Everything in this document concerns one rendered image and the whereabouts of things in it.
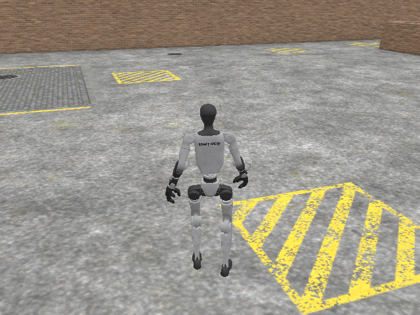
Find right robot forearm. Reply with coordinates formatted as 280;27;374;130
236;156;247;178

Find right robot thigh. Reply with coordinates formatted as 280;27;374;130
219;184;233;234

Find left robot upper arm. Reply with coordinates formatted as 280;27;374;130
177;133;195;170

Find humanoid robot torso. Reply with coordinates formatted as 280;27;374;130
194;129;224;197

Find robot left hand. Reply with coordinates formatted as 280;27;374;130
165;186;180;203

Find right robot upper arm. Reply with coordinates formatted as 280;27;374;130
222;132;243;167

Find left robot forearm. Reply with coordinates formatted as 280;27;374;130
168;161;183;189

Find robot right hand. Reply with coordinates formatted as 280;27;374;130
233;175;248;188

